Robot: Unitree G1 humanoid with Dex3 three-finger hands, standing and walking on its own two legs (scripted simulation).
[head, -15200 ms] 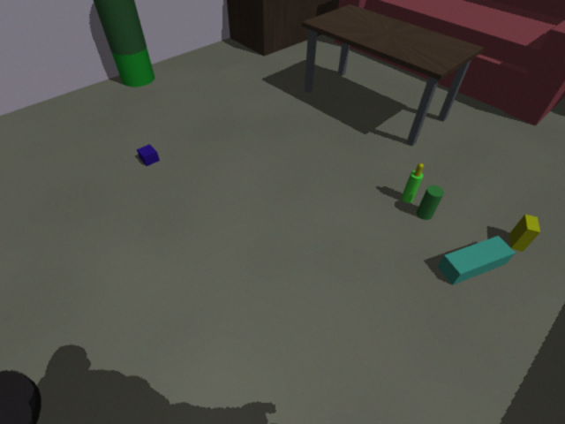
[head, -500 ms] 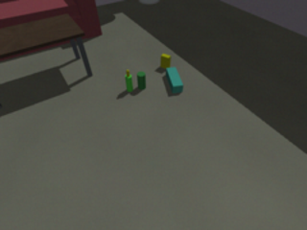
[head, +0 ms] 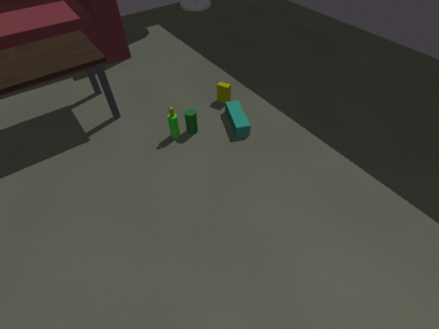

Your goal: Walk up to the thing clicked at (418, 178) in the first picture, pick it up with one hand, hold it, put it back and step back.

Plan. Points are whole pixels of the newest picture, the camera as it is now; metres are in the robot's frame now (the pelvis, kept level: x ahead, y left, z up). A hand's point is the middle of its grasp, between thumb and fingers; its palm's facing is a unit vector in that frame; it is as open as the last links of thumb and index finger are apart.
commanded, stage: walk up
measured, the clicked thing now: (173, 122) +1.43 +0.28 -0.65
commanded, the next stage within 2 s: stand in 0.84 s
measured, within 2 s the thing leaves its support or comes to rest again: neither
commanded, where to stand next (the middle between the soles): +0.07 +0.00 m, yaw +3 degrees
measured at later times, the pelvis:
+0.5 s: pelvis +0.01 +0.01 +0.00, yaw -2 degrees
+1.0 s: pelvis +0.02 +0.01 +0.01, yaw +0 degrees
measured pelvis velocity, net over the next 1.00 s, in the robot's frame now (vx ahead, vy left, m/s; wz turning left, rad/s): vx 0.02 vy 0.01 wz -0.01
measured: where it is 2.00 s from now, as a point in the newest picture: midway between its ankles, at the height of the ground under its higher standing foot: outside the picture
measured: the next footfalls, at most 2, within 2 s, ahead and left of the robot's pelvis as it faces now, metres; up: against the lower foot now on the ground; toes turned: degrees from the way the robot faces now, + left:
none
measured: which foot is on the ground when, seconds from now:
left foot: down 0.00-1.00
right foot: down 0.00-1.00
